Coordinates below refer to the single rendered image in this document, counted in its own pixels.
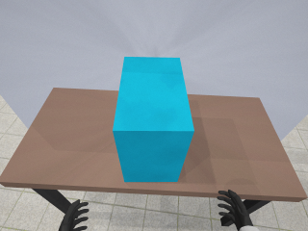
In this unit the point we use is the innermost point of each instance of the robot right hand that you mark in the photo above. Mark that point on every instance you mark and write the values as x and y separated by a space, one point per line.
240 215

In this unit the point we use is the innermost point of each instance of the table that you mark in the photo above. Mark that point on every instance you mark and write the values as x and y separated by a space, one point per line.
70 146

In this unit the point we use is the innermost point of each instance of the carton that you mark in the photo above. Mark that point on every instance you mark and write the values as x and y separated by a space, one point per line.
153 126

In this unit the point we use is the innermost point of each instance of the robot left hand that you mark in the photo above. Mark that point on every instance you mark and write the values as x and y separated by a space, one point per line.
69 221

